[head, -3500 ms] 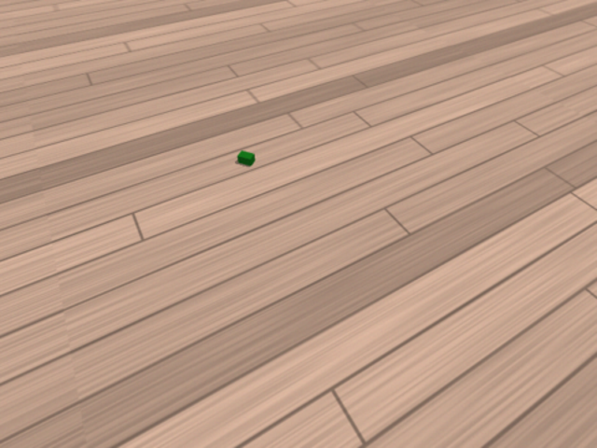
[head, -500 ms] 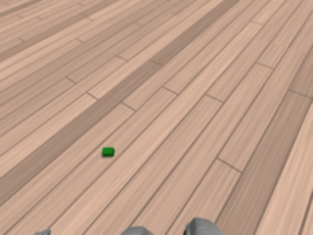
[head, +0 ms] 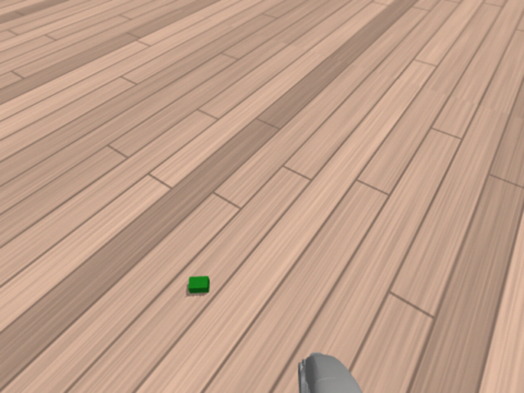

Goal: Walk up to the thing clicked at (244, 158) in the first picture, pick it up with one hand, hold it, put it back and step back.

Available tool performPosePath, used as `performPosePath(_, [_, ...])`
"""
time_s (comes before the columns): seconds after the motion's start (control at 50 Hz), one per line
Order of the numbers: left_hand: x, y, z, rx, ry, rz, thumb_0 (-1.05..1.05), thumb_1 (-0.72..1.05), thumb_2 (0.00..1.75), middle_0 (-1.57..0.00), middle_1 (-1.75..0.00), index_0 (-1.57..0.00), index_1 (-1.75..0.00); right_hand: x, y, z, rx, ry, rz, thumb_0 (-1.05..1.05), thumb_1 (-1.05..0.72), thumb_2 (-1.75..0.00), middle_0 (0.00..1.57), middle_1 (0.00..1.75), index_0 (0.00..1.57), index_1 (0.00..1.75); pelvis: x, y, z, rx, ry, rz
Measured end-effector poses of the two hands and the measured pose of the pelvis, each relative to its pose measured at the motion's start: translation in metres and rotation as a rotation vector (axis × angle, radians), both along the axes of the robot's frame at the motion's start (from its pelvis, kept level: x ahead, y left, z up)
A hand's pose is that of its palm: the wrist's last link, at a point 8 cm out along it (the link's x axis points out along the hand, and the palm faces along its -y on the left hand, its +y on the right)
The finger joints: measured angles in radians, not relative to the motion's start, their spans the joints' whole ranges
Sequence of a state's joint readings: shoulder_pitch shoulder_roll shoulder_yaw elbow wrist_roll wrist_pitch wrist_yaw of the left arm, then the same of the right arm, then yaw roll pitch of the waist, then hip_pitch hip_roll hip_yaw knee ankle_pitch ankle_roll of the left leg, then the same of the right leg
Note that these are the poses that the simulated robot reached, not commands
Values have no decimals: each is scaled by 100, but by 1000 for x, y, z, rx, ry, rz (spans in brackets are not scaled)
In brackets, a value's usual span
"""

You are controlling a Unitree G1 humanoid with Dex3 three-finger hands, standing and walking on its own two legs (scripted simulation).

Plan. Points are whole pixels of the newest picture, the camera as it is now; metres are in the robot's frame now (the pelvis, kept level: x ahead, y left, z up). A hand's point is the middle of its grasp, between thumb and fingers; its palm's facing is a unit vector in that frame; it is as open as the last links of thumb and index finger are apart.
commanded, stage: walk up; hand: left
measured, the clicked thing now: (199, 284) +0.61 +0.23 -0.72
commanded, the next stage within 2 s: none
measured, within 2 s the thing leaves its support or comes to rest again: neither
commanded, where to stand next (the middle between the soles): +0.20 +0.09 m, yaw -2 degrees
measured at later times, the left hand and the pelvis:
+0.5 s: hand out of the picture +0.16 +0.41 -0.14, palm faces -0.03 -0.88 -0.48, open 7.4 cm; pelvis +0.10 +0.12 -0.02, yaw -2 degrees
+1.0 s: hand (49, 359) +0.22 +0.38 -0.15, palm faces -0.09 -0.92 -0.39, open 7.4 cm; pelvis +0.11 +0.11 -0.01, yaw -3 degrees
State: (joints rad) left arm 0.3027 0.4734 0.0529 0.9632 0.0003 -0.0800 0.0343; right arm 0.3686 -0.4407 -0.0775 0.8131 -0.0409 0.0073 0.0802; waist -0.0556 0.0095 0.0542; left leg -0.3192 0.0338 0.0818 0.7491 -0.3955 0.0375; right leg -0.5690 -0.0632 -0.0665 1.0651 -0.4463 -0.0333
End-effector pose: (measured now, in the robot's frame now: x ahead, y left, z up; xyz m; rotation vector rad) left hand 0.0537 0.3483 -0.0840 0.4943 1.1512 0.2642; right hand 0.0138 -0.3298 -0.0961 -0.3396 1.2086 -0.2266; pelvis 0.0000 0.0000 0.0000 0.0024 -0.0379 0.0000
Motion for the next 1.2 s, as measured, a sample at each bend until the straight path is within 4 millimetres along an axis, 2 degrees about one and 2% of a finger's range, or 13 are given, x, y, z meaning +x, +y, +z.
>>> performPosePath(0.1, [48, -5, 7, -36, -24, -47, 1, 90, 90, -20, -30, -20, -30, 0, 24, -9, 42, 78, -20, 0, -90, -90, 20, 30, 21, 30, 30, 17, 5, 5, 5, -3])
performPosePath(0.18, [76, 1, 7, -17, -88, -56, 0, 90, 90, -21, -30, -20, -30, 24, 40, -27, 68, 110, -7, 0, -90, -90, 20, 30, 21, 30, 52, 26, -5, -10, -3, -6])
performPosePath(0.28, [82, 24, 18, 5, -91, -16, 0, 90, 90, -21, -30, -20, -30, 83, 65, -28, 70, 57, 40, 0, -90, -90, 20, 30, 21, 30, 71, 49, 1, -21, -11, 3])
performPosePath(0.38, [86, 61, 18, 12, -46, -13, 0, 90, 90, -21, -30, -20, -30, 138, 90, -21, 50, -42, 50, 0, -90, -90, 20, 30, 21, 30, 87, 80, 1, -6, -6, -10])
performPosePath(0.48, [101, 101, -12, -21, -7, 17, 0, 90, 90, -20, -30, -20, -30, 167, 119, -22, -9, -94, 44, 0, -90, -90, 20, 30, 21, 30, 100, 116, -15, 15, -11, -30])
performPosePath(0.56, [116, 112, -29, -63, 31, 32, 1, 90, 90, -20, -30, -20, -30, 176, 143, -14, -17, -101, 45, 0, -90, -90, 20, 30, 21, 30, 107, 127, -13, -3, 0, -35])
performPosePath(0.66, [130, 109, -37, -105, 60, 22, 0, 90, 90, -20, -30, -20, -30, 182, 149, -5, -37, -102, 45, 0, -90, -90, 21, 30, 21, 30, 113, 131, -9, -9, 16, -52])
performPosePath(0.78, [140, 94, -36, -126, 62, -6, 0, 90, 90, -20, -30, -20, -30, 176, 132, -6, -68, -78, 5, 0, -90, -90, 21, 30, 21, 30, 113, 126, -7, -24, 18, -55])
performPosePath(0.9, [155, 82, -30, -144, 32, -28, 0, 90, 90, -20, -30, -20, -30, 162, 122, -5, -78, -63, -14, 0, -90, -90, 20, 30, 21, 30, 111, 124, -5, 10, 15, -59])
performPosePath(0.96, [162, 77, -27, -135, 9, -44, 0, 90, 90, -20, -30, -20, -30, 152, 115, -7, -78, -57, -18, 0, -90, -90, 20, 30, 21, 30, 107, 116, -6, 4, 10, -64])
performPosePath(1.06, [163, 67, -19, -135, -13, -55, 0, 90, 90, -20, -30, -20, -30, 139, 104, -8, -71, -21, -45, 0, -90, -90, 20, 30, 21, 30, 105, 106, -2, 14, 9, -63])
performPosePath(1.2, [168, 56, -17, -154, 1, -54, 0, 90, 90, -20, -30, -20, -30, 120, 105, -7, -54, 14, -50, 0, -90, -90, 20, 30, 21, 30, 107, 104, 4, 15, 6, -70])
